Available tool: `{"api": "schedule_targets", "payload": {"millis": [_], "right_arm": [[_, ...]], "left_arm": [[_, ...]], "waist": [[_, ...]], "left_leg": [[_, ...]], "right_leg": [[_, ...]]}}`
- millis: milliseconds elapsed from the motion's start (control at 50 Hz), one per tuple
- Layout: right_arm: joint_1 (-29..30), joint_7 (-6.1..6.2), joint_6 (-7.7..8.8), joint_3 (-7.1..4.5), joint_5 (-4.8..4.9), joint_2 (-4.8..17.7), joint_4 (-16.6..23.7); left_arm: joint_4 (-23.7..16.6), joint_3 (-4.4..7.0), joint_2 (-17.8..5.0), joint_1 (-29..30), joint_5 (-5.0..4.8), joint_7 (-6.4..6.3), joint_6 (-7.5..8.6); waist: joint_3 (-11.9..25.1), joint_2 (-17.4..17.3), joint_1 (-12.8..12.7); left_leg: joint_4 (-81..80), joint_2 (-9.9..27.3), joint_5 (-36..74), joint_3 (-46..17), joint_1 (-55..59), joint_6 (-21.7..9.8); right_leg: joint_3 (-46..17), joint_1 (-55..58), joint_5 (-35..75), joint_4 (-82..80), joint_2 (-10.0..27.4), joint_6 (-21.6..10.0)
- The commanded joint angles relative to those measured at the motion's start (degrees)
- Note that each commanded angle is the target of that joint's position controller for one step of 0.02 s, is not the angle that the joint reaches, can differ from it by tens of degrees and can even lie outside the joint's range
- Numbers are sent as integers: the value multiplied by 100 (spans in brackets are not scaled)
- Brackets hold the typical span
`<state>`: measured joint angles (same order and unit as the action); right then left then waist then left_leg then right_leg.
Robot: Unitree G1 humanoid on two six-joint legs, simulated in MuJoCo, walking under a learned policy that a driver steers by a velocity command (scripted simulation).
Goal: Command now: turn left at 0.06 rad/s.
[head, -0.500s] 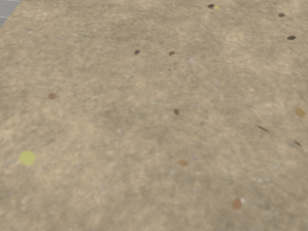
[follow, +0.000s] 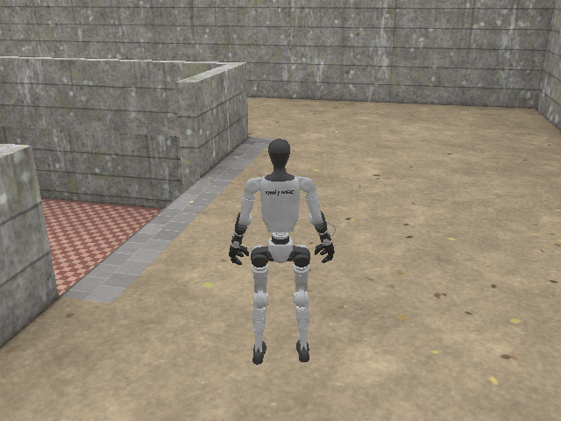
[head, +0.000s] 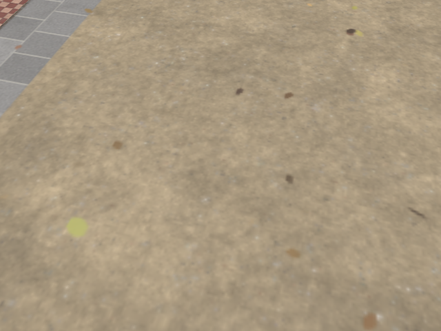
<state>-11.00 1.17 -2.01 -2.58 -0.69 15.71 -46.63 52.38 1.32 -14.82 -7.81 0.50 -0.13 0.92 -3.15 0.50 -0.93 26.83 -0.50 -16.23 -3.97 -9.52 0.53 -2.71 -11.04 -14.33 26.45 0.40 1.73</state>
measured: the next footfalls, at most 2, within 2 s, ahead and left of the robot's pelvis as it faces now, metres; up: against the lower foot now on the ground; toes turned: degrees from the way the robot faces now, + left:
left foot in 1.00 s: +0.27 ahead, +0.01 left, +0.00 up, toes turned -15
right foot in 1.28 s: +0.14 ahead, -0.21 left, +0.00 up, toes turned -23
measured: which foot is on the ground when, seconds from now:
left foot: down 0.00-0.40, up 0.42-0.98, down 1.00-1.00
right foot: down 0.00-1.00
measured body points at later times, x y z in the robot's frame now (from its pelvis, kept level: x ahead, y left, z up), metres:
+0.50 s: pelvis -0.01 -0.04 -0.01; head +0.02 -0.08 +0.44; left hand +0.15 +0.23 -0.11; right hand +0.07 -0.35 -0.14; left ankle -0.04 +0.12 -0.67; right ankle -0.02 -0.12 -0.74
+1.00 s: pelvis +0.10 -0.06 +0.00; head +0.12 -0.07 +0.45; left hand +0.26 +0.19 -0.12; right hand +0.17 -0.38 -0.09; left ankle +0.22 +0.03 -0.74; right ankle -0.02 -0.12 -0.74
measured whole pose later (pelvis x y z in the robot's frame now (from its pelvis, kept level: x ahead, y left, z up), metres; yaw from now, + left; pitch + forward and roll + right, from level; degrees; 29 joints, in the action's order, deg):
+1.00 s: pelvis +0.10 -0.06 +0.00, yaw -25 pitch +1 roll +0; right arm -4.0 -0.2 6.3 -3.3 -0.6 17.6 -45.2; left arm 48.9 2.6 -17.3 -17.7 -0.3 -1.2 0.9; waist -0.9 -0.8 -3.6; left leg 23.6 -0.5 -3.1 -2.7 -18.3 0.6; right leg -13.5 -3.7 -19.5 23.8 -6.6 -3.8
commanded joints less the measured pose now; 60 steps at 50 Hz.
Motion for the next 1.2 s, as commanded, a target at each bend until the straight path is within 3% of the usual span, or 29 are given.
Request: {"api": "schedule_targets", "payload": {"millis": [20, 80, 140, 180, 220, 260, 320, 380, 400, 420, 440, 460, 480, 500, 520, 540, 580, 640, 820, 880, 960, 980, 1000, 1020, 1040, 1060, 1080, 1120, 1200], "right_arm": [[110, -36, 187, -137, -26, 710, 209], [-8, 0, 254, -106, -29, 675, 55], [-113, 117, 228, -222, 15, 1019, 38], [-215, 182, 189, -281, 32, 1131, 26], [-66, 241, 175, -293, 14, 1102, 111], [136, 276, 199, -278, -32, 1044, 253], [548, 279, 198, -352, 100, 1177, 337], [681, 273, 95, -365, 210, 1135, 326], [307, 247, 82, -338, 214, 966, 197], [64, 213, 78, -237, -56, 643, 297], [634, 254, 104, -196, -46, 526, 603], [657, 275, 103, -264, 68, 784, 593], [635, 275, 112, -315, 123, 918, 537], [581, 308, 116, -362, 91, 975, 414], [629, 333, 118, -385, 65, 1017, 404], [632, 313, 137, -387, 67, 975, 401], [546, 226, 211, -379, 96, 860, 390], [915, 140, 355, -389, 113, 848, 475], [1280, -78, 794, -280, 125, 683, 528], [1407, -125, 872, -221, 106, 659, 594], [830, -148, 925, -241, 54, 801, 478], [624, -129, 931, -251, -11, 864, 428], [324, -84, 925, -288, -98, 1119, 433], [69, -77, 858, -344, -149, 1465, 396], [-204, -108, 748, -273, -68, 1139, 237], [-120, -158, 699, -142, 90, 747, 192], [113, -187, 669, -98, 111, 671, 213], [606, -209, 628, -44, 64, 636, 252], [776, -143, 504, -57, -16, 779, 127]], "left_arm": [[-172, 166, -761, 136, -10, -79, -15], [-24, 159, -745, 91, -50, -106, -69], [-143, 218, -920, 361, -127, -123, -102], [-213, 245, -905, 347, -159, -123, -132], [-255, 271, -842, 239, -155, -96, -173], [-340, 326, -872, 261, -202, -41, -219], [-375, 305, -773, 106, -201, 42, -275], [-288, 375, -847, -411, -202, 175, -286], [-278, 450, -996, -557, -174, 179, -278], [-449, 621, -1726, -572, -172, 84, -257], [-573, 560, -1909, -690, 95, 146, -121], [-650, 519, -1726, -564, 134, 181, 20], [-693, 493, -1588, -290, 40, 153, 103], [-737, 486, -1479, -79, -77, 102, 108], [-765, 452, -1364, 13, -163, 41, 88], [-780, 419, -1285, -46, -171, -9, 54], [-743, 407, -1194, -357, -199, -79, 39], [-741, 398, -1209, -521, -185, -135, 82], [-698, 398, -1261, -827, -133, -132, 164], [-647, 366, -1223, -902, -81, -116, 123], [-654, 309, -1082, -765, -123, -123, 34], [-663, 270, -971, -757, -106, -132, 38], [-712, 214, -821, -776, -18, -135, 77], [-691, 178, -725, -1262, 40, -151, 103], [-642, 153, -723, -1454, -9, -179, 69], [-629, 240, -1045, -1345, -79, -191, -3], [-620, 288, -1086, -1154, -111, -216, -97], [-636, 304, -976, -1021, -58, -249, -249], [-591, 203, -589, -913, -56, -225, -232]], "waist": [[326, -444, 17], [225, -429, 40], [150, -496, 153], [151, -724, 174], [201, -1058, 140], [142, -997, 168], [250, -723, 25], [563, -760, -202], [598, -249, -180], [524, 1465, 30], [858, 1616, -197], [835, 847, -176], [582, 573, -45], [470, 275, 28], [422, 345, 42], [480, 443, 42], [733, 479, -3], [364, 602, -163], [119, 669, -423], [9, 611, -463], [370, 654, -30], [482, 550, 110], [850, 170, 221], [1316, -749, 55], [1560, -1411, 166], [1162, -1001, 135], [830, -756, 102], [500, -729, -51], [635, -928, -68]], "left_leg": [[-481, 411, 1209, -414, -43, -238], [-442, 334, 1070, -258, -2, -159], [-447, 551, 1019, -391, 143, -345], [-583, 1001, 1194, -716, 187, -673], [-699, 1623, 1676, -1094, 120, -1109], [-768, 2145, 2506, -1292, 140, -1516], [-535, 1890, 2901, -565, 133, -1213], [210, 1502, 2631, 140, -58, -805], [1020, 1150, 1736, 530, -349, -463], [2656, 468, -1078, 1025, -1802, 193], [3806, -212, -2611, 204, -2392, 291], [4380, -53, -2430, -160, -2534, 248], [4364, 90, -1888, -205, -2620, 175], [4136, 222, -1382, -209, -2673, 178], [3898, 289, -1035, -249, -2619, 210], [3847, 234, -803, -240, -2438, 263], [3441, 185, -324, -195, -2429, 303], [2521, 188, 78, -234, -2782, 338], [664, 189, 840, -97, -2196, 427], [306, 75, 894, 46, -1718, 319], [-338, -57, 1322, 194, -668, 4], [-662, 87, 1931, 88, -166, -129], [-554, 684, 3151, -416, 622, -361], [-150, 1397, 4634, -1217, 1759, -994], [-343, 2084, 4567, -2070, 1951, -1660], [-554, 2145, 3457, -2194, 1482, -1623], [-673, 1901, 2736, -1964, 1114, -1423], [-929, 1580, 2203, -1462, 411, -1219], [-912, 1092, 2736, -668, -183, -1153]], "right_leg": [[-33, 131, 836, -153, 131, -65], [-102, -6, 906, -134, 120, -102], [-119, -554, 888, 322, -32, -109], [-52, -880, 535, 814, -94, -66], [95, -1134, -807, 1692, -76, -58], [50, -1614, -2078, 2879, 124, -69], [221, -1271, -1457, 2249, 321, -28], [751, -165, -38, 693, -60, -134], [406, 333, 667, -75, -119, -304], [-1735, 1074, 2806, -596, 1201, -898], [-3288, 845, 3497, -832, 2144, -2040], [-3087, 842, 2925, -902, 2074, -2217], [-2529, 719, 2416, -862, 1759, -1938], [-2178, 719, 1866, -827, 1467, -1607], [-2005, 688, 1800, -838, 1315, -1435], [-1884, 653, 1921, -871, 1159, -1376], [-1902, 980, 574, -1144, 985, -1402], [-2356, 1158, -1199, -1662, 1008, -1463], [-2221, 705, -750, -1604, 885, -1478], [-2040, 464, 366, -1287, 778, -1428], [-2062, 551, 2288, -506, 696, -1167], [-2004, 468, 2502, -247, 530, -983], [-1732, 221, 2366, 327, 272, -735], [-1278, -618, 659, 1257, -311, -420], [-926, -1150, -2126, 2311, -631, -124], [-814, -1486, -2665, 2791, -399, 31], [-774, -1595, -2390, 3076, -237, 161], [-580, -1395, -1813, 2781, 71, 346], [-83, -249, -898, 1235, 78, 381]]}}
Velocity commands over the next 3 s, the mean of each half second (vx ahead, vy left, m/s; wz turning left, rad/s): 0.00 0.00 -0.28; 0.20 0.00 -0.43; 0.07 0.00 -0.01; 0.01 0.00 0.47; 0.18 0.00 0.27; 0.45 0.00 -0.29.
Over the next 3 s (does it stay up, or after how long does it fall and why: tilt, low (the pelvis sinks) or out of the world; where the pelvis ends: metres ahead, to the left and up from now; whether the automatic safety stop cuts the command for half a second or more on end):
stays up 0.51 -0.04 0.00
